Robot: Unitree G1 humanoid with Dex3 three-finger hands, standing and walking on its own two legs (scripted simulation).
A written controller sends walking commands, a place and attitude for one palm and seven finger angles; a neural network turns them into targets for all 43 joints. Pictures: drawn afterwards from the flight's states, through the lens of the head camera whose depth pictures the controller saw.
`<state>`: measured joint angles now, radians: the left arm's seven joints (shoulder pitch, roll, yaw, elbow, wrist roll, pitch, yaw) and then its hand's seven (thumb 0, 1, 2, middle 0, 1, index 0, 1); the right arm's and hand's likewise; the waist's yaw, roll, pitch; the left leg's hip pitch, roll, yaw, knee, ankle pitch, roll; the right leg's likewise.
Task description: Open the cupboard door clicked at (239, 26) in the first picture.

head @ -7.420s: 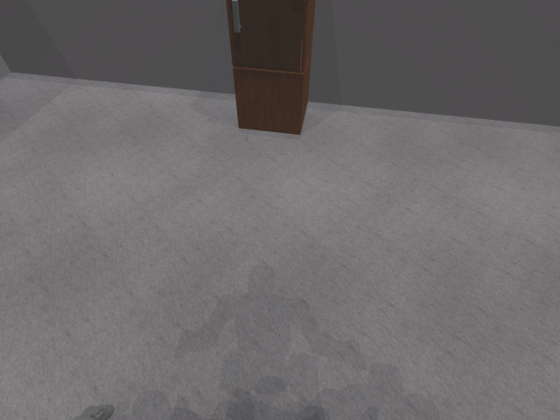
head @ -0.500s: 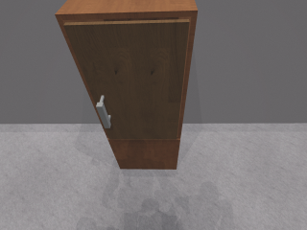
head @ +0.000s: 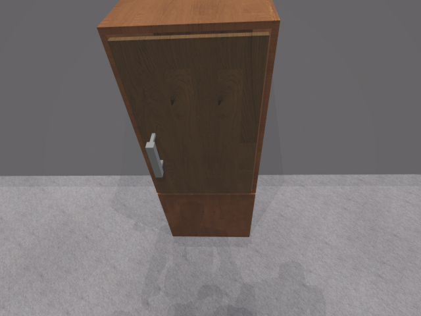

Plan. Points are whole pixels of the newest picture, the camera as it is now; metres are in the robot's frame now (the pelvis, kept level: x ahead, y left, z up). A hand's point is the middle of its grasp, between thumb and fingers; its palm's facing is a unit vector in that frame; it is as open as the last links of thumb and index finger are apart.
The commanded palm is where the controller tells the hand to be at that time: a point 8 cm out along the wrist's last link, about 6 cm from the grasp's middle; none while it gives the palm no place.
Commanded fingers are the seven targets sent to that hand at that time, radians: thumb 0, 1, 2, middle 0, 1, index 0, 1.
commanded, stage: come to a stop and stand still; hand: left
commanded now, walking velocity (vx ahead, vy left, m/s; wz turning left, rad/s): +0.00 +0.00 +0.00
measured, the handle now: (156, 155) +0.57 +0.21 -0.09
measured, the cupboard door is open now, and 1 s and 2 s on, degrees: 0 0 0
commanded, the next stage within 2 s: look again from close up in 0.04 s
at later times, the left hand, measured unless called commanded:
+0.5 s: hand out of the picture +0.03 +0.15 -0.17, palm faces +0.02 -0.97 -0.23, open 7.3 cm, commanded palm none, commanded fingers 0.00 0.90 0.90 -0.20 -0.30 -0.20 -0.30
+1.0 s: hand (142, 269) +0.21 +0.15 -0.02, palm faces +0.08 -1.00 -0.02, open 7.9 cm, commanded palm +0.14 +0.21 -0.07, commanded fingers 0.00 0.55 0.75 -0.23 -0.53 -0.23 -0.53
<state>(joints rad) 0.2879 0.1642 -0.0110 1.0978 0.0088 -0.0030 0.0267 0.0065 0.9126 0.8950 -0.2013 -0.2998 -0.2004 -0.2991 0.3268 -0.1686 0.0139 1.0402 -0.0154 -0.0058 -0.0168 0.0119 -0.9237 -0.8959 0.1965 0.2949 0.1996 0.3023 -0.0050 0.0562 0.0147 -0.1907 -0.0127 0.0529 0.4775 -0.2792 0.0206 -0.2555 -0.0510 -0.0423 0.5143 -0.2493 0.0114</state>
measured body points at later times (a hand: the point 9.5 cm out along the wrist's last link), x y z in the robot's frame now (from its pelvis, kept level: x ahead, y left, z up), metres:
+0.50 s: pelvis +0.02 -0.02 +0.00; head +0.04 -0.05 +0.45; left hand +0.03 +0.20 -0.15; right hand +0.02 -0.24 -0.17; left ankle -0.01 +0.11 -0.74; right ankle +0.02 -0.13 -0.74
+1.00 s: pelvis -0.01 -0.03 -0.05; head +0.03 -0.04 +0.40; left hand +0.20 +0.20 -0.02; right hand +0.18 -0.30 -0.12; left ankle -0.01 +0.11 -0.74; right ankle +0.02 -0.13 -0.74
